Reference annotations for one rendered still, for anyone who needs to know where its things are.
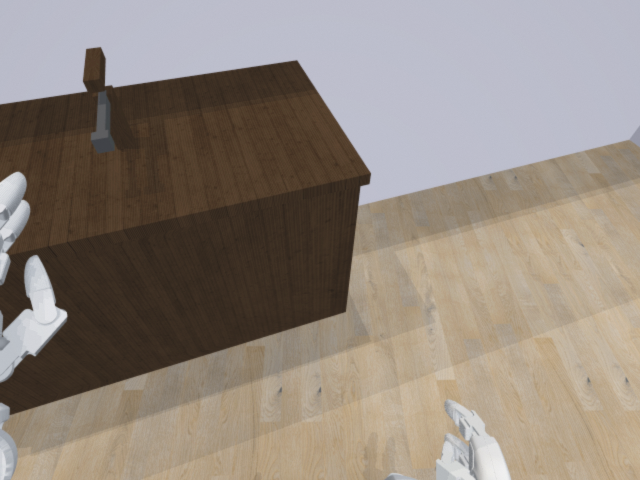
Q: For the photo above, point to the tap lever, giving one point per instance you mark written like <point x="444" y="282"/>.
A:
<point x="102" y="139"/>

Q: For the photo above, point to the robot left hand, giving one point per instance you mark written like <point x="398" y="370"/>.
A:
<point x="31" y="330"/>

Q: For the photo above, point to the robot right hand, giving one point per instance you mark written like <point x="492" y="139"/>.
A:
<point x="481" y="460"/>

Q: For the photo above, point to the counter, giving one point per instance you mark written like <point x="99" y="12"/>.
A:
<point x="226" y="213"/>

